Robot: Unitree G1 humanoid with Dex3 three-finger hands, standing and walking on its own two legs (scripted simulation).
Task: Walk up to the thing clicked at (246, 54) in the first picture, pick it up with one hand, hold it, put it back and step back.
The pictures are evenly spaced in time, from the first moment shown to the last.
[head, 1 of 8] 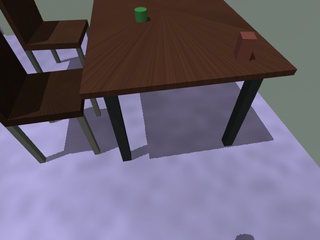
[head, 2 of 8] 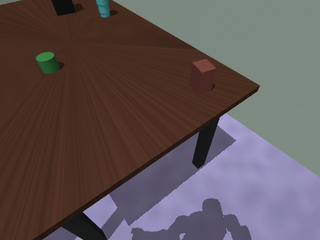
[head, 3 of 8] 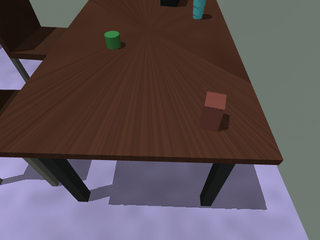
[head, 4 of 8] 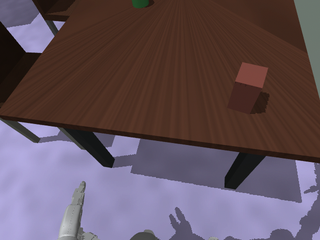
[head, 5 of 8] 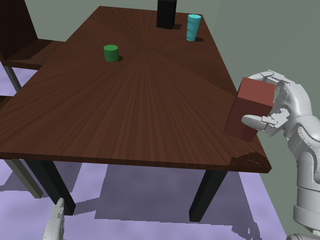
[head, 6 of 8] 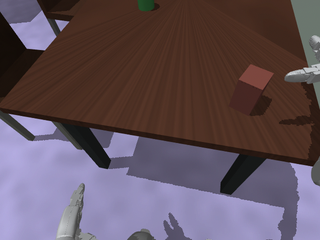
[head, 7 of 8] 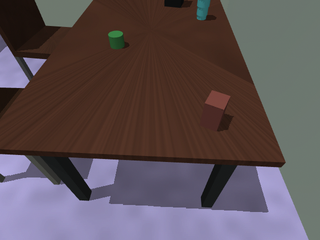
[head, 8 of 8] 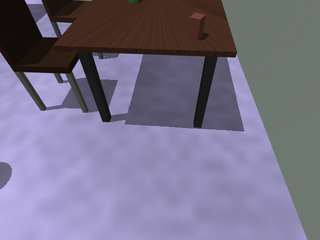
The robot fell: no
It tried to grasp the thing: yes
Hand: right
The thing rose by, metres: 0.22
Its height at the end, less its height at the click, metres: +0.00
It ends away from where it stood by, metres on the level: 0.01
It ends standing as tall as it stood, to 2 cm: yes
